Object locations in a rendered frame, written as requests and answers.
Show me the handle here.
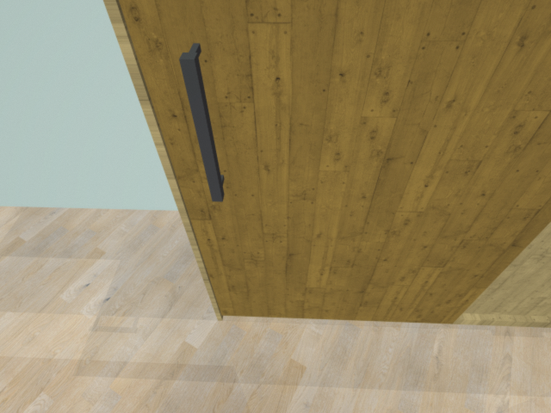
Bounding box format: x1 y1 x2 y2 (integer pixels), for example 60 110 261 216
179 43 224 202

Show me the wardrobe door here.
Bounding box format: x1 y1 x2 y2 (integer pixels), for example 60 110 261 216
463 222 551 317
119 0 551 324

